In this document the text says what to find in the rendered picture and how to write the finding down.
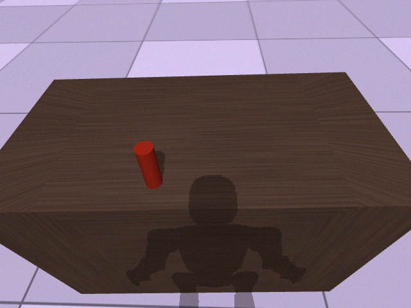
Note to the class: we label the can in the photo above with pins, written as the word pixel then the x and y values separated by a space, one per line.
pixel 148 164

